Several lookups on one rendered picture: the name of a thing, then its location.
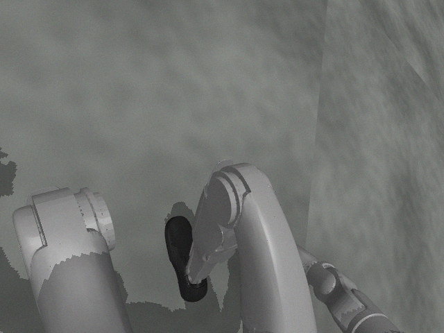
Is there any right robot hand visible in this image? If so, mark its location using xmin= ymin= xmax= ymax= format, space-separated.
xmin=296 ymin=244 xmax=321 ymax=276

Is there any right robot foot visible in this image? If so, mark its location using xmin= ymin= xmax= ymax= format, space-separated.
xmin=164 ymin=216 xmax=207 ymax=302

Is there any right robot arm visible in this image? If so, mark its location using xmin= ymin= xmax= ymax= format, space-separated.
xmin=306 ymin=262 xmax=405 ymax=333

